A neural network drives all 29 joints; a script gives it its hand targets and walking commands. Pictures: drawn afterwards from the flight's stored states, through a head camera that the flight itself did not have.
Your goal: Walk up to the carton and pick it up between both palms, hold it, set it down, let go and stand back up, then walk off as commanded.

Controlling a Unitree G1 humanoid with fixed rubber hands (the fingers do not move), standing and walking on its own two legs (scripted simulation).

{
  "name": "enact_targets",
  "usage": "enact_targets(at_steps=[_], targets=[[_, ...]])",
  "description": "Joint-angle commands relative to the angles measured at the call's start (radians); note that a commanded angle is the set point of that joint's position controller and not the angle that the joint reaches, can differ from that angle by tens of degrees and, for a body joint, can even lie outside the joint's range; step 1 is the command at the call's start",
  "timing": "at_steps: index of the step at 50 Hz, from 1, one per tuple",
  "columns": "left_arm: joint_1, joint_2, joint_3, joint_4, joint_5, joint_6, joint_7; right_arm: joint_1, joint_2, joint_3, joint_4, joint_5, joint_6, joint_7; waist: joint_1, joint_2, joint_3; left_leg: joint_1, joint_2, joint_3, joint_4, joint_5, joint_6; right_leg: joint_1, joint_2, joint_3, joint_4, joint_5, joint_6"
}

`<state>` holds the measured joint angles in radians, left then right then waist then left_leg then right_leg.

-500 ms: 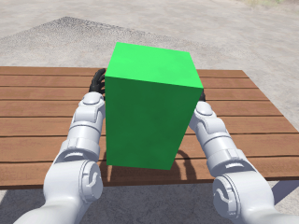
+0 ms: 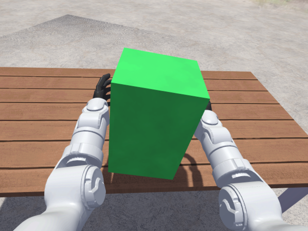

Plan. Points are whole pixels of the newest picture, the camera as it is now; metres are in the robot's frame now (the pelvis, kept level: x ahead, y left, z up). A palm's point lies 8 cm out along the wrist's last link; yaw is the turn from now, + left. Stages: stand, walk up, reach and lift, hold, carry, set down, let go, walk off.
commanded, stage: set down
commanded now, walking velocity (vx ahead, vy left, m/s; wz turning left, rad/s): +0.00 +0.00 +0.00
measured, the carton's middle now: (150, 119) +0.39 +0.02 +0.14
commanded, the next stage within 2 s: none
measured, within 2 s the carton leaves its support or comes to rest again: rests again in 1.82 s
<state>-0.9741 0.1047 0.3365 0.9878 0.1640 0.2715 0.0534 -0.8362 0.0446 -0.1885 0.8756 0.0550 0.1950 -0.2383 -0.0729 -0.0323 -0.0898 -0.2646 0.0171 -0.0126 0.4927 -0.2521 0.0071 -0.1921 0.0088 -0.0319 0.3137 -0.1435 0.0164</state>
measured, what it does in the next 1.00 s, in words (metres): stands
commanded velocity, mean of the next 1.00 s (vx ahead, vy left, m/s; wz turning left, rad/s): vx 0.00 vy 0.00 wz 0.00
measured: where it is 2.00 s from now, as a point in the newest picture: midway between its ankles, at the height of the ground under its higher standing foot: outside the picture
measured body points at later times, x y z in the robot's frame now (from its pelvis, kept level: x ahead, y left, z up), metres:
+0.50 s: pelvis +0.00 +0.00 +0.00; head -0.02 +0.04 +0.45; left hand +0.45 +0.14 +0.15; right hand +0.40 -0.13 +0.14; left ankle +0.00 +0.10 -0.74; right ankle +0.01 -0.14 -0.74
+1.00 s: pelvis +0.00 +0.00 +0.00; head -0.01 +0.04 +0.45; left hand +0.45 +0.14 +0.13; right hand +0.40 -0.13 +0.12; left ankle +0.00 +0.10 -0.74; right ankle +0.01 -0.14 -0.74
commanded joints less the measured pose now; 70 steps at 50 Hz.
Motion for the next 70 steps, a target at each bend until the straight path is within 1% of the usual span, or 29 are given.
enact_targets(at_steps=[1, 5, 6, 9, 11, 12, 14, 15, 17, 19, 20, 23, 24, 26, 28, 30, 34, 37, 44, 45, 47, 48, 50, 53, 54, 58, 60, 62, 70], targets=[[-0.774, -0.735, -0.326, -0.127, -0.140, -0.108, -0.214, -0.946, 0.692, 0.188, -0.295, -0.019, -0.068, 0.127, -0.079, 0.084, -0.540, 0.193, -0.055, 0.036, -0.132, 0.315, -0.064, 0.341, 0.021, 0.017, -0.015, 0.398, 0.012], [-0.782, -0.733, -0.317, -0.116, -0.134, -0.118, -0.221, -0.941, 0.693, 0.173, -0.288, -0.031, -0.073, 0.129, -0.077, 0.088, -0.526, 0.184, -0.053, 0.037, -0.136, 0.292, -0.063, 0.332, 0.017, 0.020, -0.016, 0.366, 0.011], [-0.769, -0.738, -0.316, -0.115, -0.133, -0.119, -0.222, -0.936, 0.703, 0.180, -0.296, -0.035, -0.076, 0.131, -0.073, 0.080, -0.526, 0.179, -0.055, 0.040, -0.136, 0.299, -0.062, 0.340, 0.018, 0.021, -0.015, 0.377, 0.012], [-0.770, -0.747, -0.324, -0.126, -0.133, -0.128, -0.222, -0.926, 0.713, 0.186, -0.309, -0.038, -0.083, 0.130, -0.071, 0.094, -0.559, 0.183, -0.055, 0.041, -0.131, 0.316, -0.065, 0.346, 0.018, 0.020, -0.006, 0.405, 0.012], [-0.747, -0.740, -0.306, -0.095, -0.123, -0.128, -0.226, -0.926, 0.705, 0.176, -0.303, -0.046, -0.086, 0.132, -0.064, 0.078, -0.520, 0.163, -0.054, 0.041, -0.137, 0.297, -0.061, 0.337, 0.017, 0.020, -0.011, 0.377, 0.013], [-0.749, -0.745, -0.305, -0.098, -0.123, -0.129, -0.228, -0.924, 0.707, 0.170, -0.302, -0.046, -0.087, 0.132, -0.070, 0.078, -0.534, 0.170, -0.053, 0.042, -0.139, 0.292, -0.061, 0.338, 0.018, 0.018, -0.012, 0.370, 0.012], [-0.747, -0.744, -0.306, -0.094, -0.123, -0.133, -0.229, -0.938, 0.707, 0.176, -0.322, -0.050, -0.096, 0.132, -0.064, 0.075, -0.537, 0.167, -0.052, 0.042, -0.135, 0.299, -0.062, 0.343, 0.018, 0.019, -0.009, 0.383, 0.014], [-0.747, -0.740, -0.305, -0.090, -0.118, -0.136, -0.231, -0.921, 0.702, 0.165, -0.300, -0.059, -0.093, 0.133, -0.070, 0.085, -0.525, 0.164, -0.054, 0.044, -0.138, 0.290, -0.062, 0.340, 0.016, 0.020, -0.011, 0.371, 0.012], [-0.747, -0.741, -0.303, -0.082, -0.120, -0.143, -0.230, -0.936, 0.707, 0.171, -0.315, -0.058, -0.100, 0.135, -0.055, 0.081, -0.533, 0.157, -0.050, 0.046, -0.138, 0.282, -0.061, 0.334, 0.016, 0.021, -0.011, 0.354, 0.012], [-0.726, -0.742, -0.286, -0.066, -0.108, -0.145, -0.232, -0.916, 0.709, 0.168, -0.301, -0.065, -0.100, 0.137, -0.051, 0.076, -0.507, 0.146, -0.052, 0.048, -0.143, 0.267, -0.057, 0.335, 0.015, 0.022, -0.014, 0.340, 0.011], [-0.736, -0.739, -0.292, -0.074, -0.112, -0.149, -0.231, -0.907, 0.708, 0.162, -0.292, -0.070, -0.099, 0.138, -0.060, 0.078, -0.507, 0.153, -0.050, 0.046, -0.144, 0.272, -0.059, 0.332, 0.016, 0.018, -0.012, 0.342, 0.009], [-0.732, -0.739, -0.293, -0.067, -0.111, -0.157, -0.235, -0.901, 0.703, 0.154, -0.287, -0.078, -0.105, 0.141, -0.059, 0.084, -0.498, 0.148, -0.048, 0.045, -0.145, 0.266, -0.061, 0.323, 0.016, 0.018, -0.013, 0.325, 0.010], [-0.728, -0.734, -0.288, -0.077, -0.104, -0.160, -0.235, -0.896, 0.708, 0.161, -0.295, -0.078, -0.109, 0.141, -0.051, 0.083, -0.510, 0.152, -0.049, 0.049, -0.142, 0.279, -0.062, 0.333, 0.016, 0.019, -0.009, 0.338, 0.010], [-0.709, -0.746, -0.295, -0.060, -0.100, -0.161, -0.235, -0.895, 0.704, 0.162, -0.299, -0.086, -0.116, 0.141, -0.056, 0.084, -0.504, 0.145, -0.050, 0.047, -0.140, 0.284, -0.063, 0.328, 0.017, 0.017, -0.011, 0.338, 0.008], [-0.695, -0.750, -0.288, -0.058, -0.094, -0.163, -0.236, -0.888, 0.707, 0.165, -0.309, -0.091, -0.123, 0.142, -0.048, 0.087, -0.511, 0.151, -0.050, 0.047, -0.140, 0.293, -0.062, 0.323, 0.019, 0.015, -0.011, 0.341, 0.010], [-0.690, -0.744, -0.283, -0.045, -0.094, -0.168, -0.240, -0.882, 0.709, 0.163, -0.311, -0.097, -0.128, 0.142, -0.049, 0.070, -0.507, 0.136, -0.049, 0.049, -0.140, 0.281, -0.059, 0.330, 0.015, 0.016, -0.011, 0.340, 0.011], [-0.677, -0.745, -0.283, -0.047, -0.087, -0.175, -0.243, -0.873, 0.709, 0.171, -0.322, -0.100, -0.137, 0.143, -0.040, 0.075, -0.504, 0.135, -0.050, 0.051, -0.139, 0.284, -0.059, 0.332, 0.016, 0.017, -0.006, 0.345, 0.014], [-0.660, -0.755, -0.295, -0.056, -0.091, -0.184, -0.242, -0.865, 0.721, 0.194, -0.350, -0.098, -0.150, 0.142, -0.033, 0.073, -0.528, 0.134, -0.050, 0.051, -0.129, 0.315, -0.060, 0.340, 0.018, 0.016, 0.003, 0.381, 0.013], [-0.628, -0.763, -0.309, -0.065, -0.084, -0.201, -0.241, -0.830, 0.722, 0.208, -0.357, -0.106, -0.174, 0.143, -0.030, 0.078, -0.532, 0.132, -0.049, 0.050, -0.119, 0.347, -0.063, 0.337, 0.018, 0.013, 0.007, 0.406, 0.014], [-0.620, -0.755, -0.300, -0.062, -0.078, -0.201, -0.242, -0.815, 0.721, 0.211, -0.347, -0.108, -0.171, 0.144, -0.024, 0.076, -0.517, 0.130, -0.049, 0.049, -0.121, 0.347, -0.062, 0.337, 0.018, 0.018, 0.004, 0.406, 0.014], [-0.621, -0.749, -0.294, -0.053, -0.071, -0.203, -0.244, -0.801, 0.716, 0.198, -0.330, -0.117, -0.172, 0.145, -0.028, 0.082, -0.492, 0.133, -0.048, 0.050, -0.128, 0.326, -0.061, 0.327, 0.015, 0.014, 0.000, 0.376, 0.014], [-0.614, -0.742, -0.283, -0.038, -0.066, -0.202, -0.246, -0.808, 0.714, 0.192, -0.330, -0.120, -0.174, 0.147, -0.022, 0.067, -0.488, 0.125, -0.047, 0.052, -0.129, 0.314, -0.058, 0.332, 0.016, 0.014, -0.002, 0.363, 0.015], [-0.592, -0.737, -0.269, -0.020, -0.059, -0.201, -0.251, -0.792, 0.710, 0.180, -0.320, -0.133, -0.173, 0.150, -0.022, 0.065, -0.462, 0.112, -0.048, 0.056, -0.140, 0.286, -0.054, 0.334, 0.013, 0.016, -0.005, 0.343, 0.014], [-0.576, -0.741, -0.266, -0.011, -0.053, -0.205, -0.256, -0.777, 0.708, 0.180, -0.324, -0.142, -0.177, 0.148, -0.021, 0.063, -0.457, 0.105, -0.049, 0.059, -0.141, 0.290, -0.053, 0.340, 0.013, 0.013, -0.003, 0.349, 0.014], [-0.564, -0.735, -0.258, -0.014, -0.044, -0.206, -0.257, -0.762, 0.716, 0.185, -0.319, -0.141, -0.180, 0.148, -0.014, 0.066, -0.451, 0.103, -0.052, 0.060, -0.140, 0.288, -0.051, 0.348, 0.010, 0.017, -0.001, 0.359, 0.016], [-0.560, -0.727, -0.249, -0.004, -0.035, -0.212, -0.264, -0.742, 0.706, 0.162, -0.300, -0.162, -0.183, 0.151, -0.021, 0.065, -0.422, 0.102, -0.048, 0.061, -0.152, 0.258, -0.048, 0.337, 0.010, 0.009, -0.006, 0.308, 0.016], [-0.556, -0.711, -0.236, -0.003, -0.023, -0.215, -0.269, -0.724, 0.704, 0.151, -0.287, -0.172, -0.187, 0.155, -0.014, 0.073, -0.403, 0.099, -0.048, 0.066, -0.156, 0.248, -0.049, 0.336, 0.008, 0.008, -0.008, 0.290, 0.014], [-0.534, -0.708, -0.231, 0.008, -0.019, -0.217, -0.270, -0.717, 0.704, 0.157, -0.290, -0.177, -0.191, 0.155, -0.009, 0.063, -0.398, 0.099, -0.049, 0.067, -0.156, 0.257, -0.046, 0.340, 0.008, 0.008, -0.009, 0.295, 0.018], [-0.527, -0.675, -0.195, 0.032, 0.011, -0.231, -0.278, -0.669, 0.697, 0.114, -0.247, -0.224, -0.208, 0.171, -0.016, 0.070, -0.329, 0.110, -0.046, 0.069, -0.171, 0.236, -0.049, 0.322, 0.009, -0.004, -0.024, 0.223, 0.012]])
